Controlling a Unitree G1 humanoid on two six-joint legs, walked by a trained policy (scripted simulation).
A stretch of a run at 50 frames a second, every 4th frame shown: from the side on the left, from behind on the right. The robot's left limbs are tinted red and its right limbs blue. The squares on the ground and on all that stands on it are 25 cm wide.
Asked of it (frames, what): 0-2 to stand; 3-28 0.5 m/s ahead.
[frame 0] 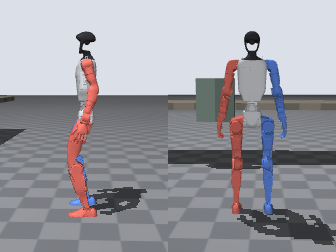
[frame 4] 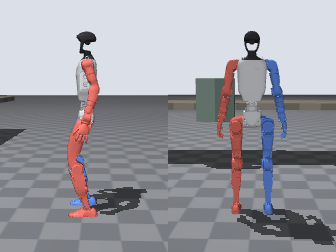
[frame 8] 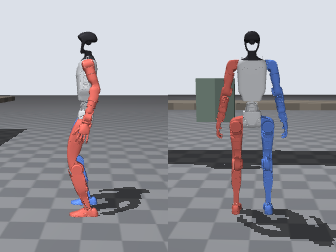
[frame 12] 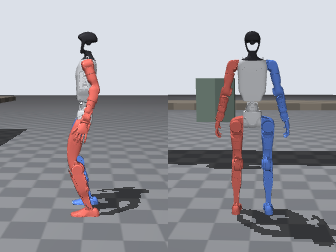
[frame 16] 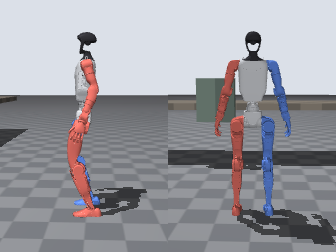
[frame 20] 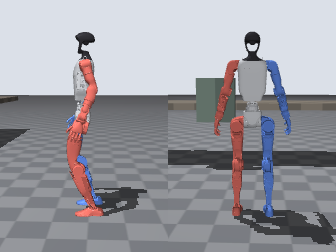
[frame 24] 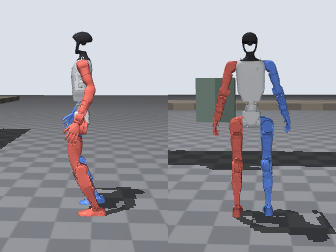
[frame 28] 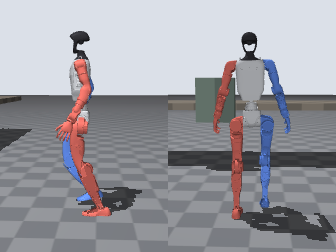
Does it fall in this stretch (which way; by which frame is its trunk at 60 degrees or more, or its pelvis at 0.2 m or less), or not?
no
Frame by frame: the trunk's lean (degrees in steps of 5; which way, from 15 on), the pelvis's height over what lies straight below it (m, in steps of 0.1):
0: 0, 0.8
4: 0, 0.8
8: 0, 0.8
12: 5, 0.8
16: 5, 0.8
20: 5, 0.8
24: 0, 0.8
28: 0, 0.8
